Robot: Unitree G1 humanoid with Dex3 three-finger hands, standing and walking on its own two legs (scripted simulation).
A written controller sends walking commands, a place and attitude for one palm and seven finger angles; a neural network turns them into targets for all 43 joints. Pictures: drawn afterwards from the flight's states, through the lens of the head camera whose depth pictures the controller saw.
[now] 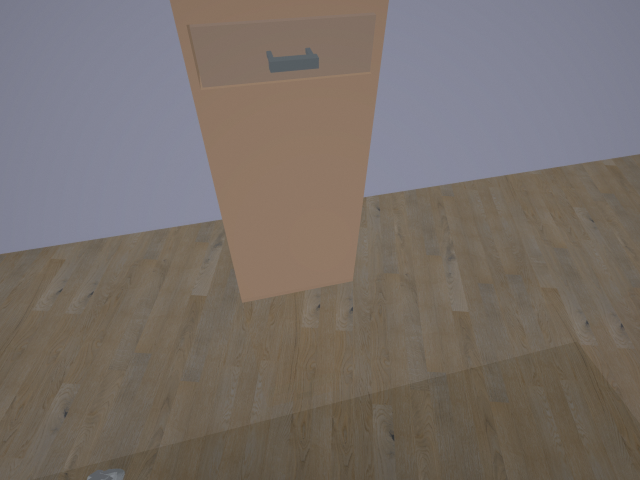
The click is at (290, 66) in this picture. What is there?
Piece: drawer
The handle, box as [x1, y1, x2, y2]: [266, 48, 318, 72]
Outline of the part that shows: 318,57 316,54 313,54 309,48 305,48 305,55 273,57 270,51 266,51 269,62 269,69 271,72 317,68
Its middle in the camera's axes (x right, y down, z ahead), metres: -0.06 -0.38 +0.81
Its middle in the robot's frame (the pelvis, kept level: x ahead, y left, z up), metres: +0.88 +0.12 +0.14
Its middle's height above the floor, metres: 0.91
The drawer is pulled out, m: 0.00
